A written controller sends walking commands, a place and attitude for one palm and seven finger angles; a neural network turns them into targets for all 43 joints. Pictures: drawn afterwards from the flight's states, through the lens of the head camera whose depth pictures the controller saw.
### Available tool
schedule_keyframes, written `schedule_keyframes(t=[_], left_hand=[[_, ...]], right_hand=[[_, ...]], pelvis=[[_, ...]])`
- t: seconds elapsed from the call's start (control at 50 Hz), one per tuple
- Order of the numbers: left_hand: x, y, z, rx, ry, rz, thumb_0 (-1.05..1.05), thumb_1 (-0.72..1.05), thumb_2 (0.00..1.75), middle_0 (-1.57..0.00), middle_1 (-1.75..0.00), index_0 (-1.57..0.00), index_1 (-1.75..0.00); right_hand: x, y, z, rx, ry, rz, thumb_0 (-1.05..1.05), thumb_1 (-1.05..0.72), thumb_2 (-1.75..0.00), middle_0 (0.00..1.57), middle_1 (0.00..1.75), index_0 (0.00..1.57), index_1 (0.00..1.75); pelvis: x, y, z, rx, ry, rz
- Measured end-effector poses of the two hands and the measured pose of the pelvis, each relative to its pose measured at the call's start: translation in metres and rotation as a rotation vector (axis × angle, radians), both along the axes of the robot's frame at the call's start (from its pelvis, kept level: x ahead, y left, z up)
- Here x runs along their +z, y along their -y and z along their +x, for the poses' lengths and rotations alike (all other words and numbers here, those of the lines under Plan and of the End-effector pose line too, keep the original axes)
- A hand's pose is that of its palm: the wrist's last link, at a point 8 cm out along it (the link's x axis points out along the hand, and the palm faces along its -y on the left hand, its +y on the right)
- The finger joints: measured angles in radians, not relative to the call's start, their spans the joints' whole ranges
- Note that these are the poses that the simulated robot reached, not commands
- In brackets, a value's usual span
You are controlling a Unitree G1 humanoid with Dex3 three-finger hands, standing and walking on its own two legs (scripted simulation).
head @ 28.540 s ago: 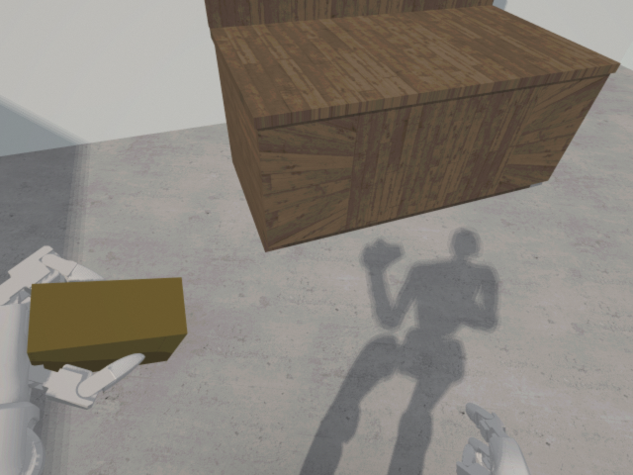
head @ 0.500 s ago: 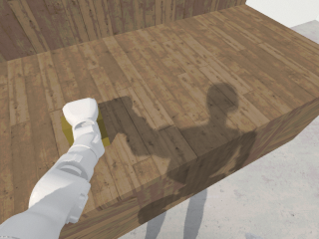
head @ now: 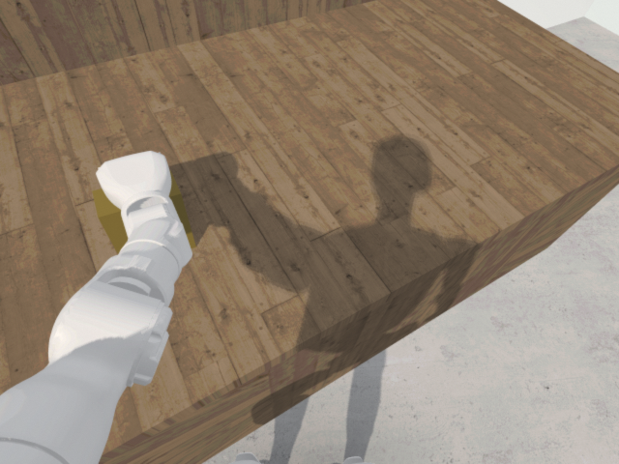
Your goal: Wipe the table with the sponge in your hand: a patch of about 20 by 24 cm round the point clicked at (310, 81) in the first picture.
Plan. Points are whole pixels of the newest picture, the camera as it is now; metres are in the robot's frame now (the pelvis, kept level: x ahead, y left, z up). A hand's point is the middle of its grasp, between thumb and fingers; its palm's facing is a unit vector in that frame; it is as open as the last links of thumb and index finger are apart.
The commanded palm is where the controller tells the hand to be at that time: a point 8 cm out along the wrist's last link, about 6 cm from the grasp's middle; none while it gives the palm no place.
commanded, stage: wipe forward along the third lane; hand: left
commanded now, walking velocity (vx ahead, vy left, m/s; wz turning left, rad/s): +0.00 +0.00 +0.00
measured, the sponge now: (151, 229) +0.46 +0.22 -0.02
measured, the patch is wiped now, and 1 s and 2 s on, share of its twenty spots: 1.00 1.00 1.00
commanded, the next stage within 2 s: wipe back along the third lane in 0.06 s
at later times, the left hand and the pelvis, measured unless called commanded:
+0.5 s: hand (145, 205) +0.47 +0.22 +0.03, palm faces -0.05 +0.02 -1.00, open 9.8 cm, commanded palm +0.43 +0.19 +0.05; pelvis +0.01 +0.01 +0.00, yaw +0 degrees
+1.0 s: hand (153, 234) +0.42 +0.20 +0.03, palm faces -0.06 -0.01 -1.00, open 9.9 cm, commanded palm +0.38 +0.17 +0.05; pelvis +0.03 +0.00 +0.02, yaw +2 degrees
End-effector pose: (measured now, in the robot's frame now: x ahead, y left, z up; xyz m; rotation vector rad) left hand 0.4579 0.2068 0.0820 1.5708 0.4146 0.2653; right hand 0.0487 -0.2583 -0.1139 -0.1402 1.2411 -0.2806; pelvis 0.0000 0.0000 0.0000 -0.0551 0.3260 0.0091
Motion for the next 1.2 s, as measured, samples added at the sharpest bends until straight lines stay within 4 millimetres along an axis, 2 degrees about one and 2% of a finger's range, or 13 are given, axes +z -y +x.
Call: schedule_keyframes(t=[0.24,0.4,0.52,0.78,0.9,1.04,1.2], left_hand=[[-0.001,-0.007,0.015,0.004,0.001,0.005,0.01,-0.52,1.1,-0.79,-1.35,-0.79,-1.37],[-0.003,-0.006,0.006,-0.018,0.042,0.008,0.0,-0.51,1.1,-0.76,-1.39,-0.76,-1.4],[-0.002,-0.002,-0.004,-0.019,0.047,0.011,0.0,-0.49,1.1,-0.73,-1.42,-0.73,-1.43],[-0.001,0.007,-0.03,-0.029,0.054,-0.016,-0.01,-0.47,1.1,-0.71,-1.44,-0.71,-1.45],[-0.001,0.011,-0.044,-0.02,0.054,-0.02,0.0,-0.47,1.1,-0.71,-1.44,-0.71,-1.46],[-0.001,0.018,-0.055,-0.021,0.039,-0.017,0.0,-0.47,1.1,-0.71,-1.44,-0.71,-1.45],[-0.001,0.026,-0.069,-0.032,0.037,-0.02,0.0,-0.47,1.1,-0.71,-1.44,-0.71,-1.45]], right_hand=[[-0.001,-0.003,-0.021,-0.017,-0.036,-0.016,0.0,-0.91,-0.89,0.2,0.3,0.2,0.3],[-0.002,-0.012,-0.016,-0.01,-0.042,0.017,0.0,-0.91,-0.89,0.2,0.3,0.2,0.3],[-0.001,-0.02,0.01,0.017,-0.014,0.048,0.0,-0.91,-0.89,0.2,0.3,0.2,0.3],[0.016,-0.031,0.1,0.112,0.12,0.083,0.0,-0.91,-0.9,0.2,0.3,0.2,0.3],[0.027,-0.033,0.132,0.15,0.165,0.084,0.0,-0.91,-0.9,0.2,0.3,0.19,0.3],[0.035,-0.033,0.151,0.173,0.193,0.086,0.0,-0.91,-0.9,0.2,0.3,0.19,0.3],[0.034,-0.03,0.15,0.178,0.187,0.1,0.0,-0.91,-0.9,0.2,0.3,0.19,0.3]], pelvis=[[-0.006,-0.009,-0.003,-0.002,-0.032,-0.012],[-0.004,-0.011,0.002,-0.007,-0.019,-0.012],[0.001,-0.012,0.008,0.001,0.003,-0.01],[0.013,-0.009,0.028,0.01,0.068,0.003],[0.017,-0.006,0.032,0.019,0.099,0.009],[0.02,-0.001,0.034,0.027,0.123,0.016],[0.021,0.005,0.032,0.029,0.147,0.023]])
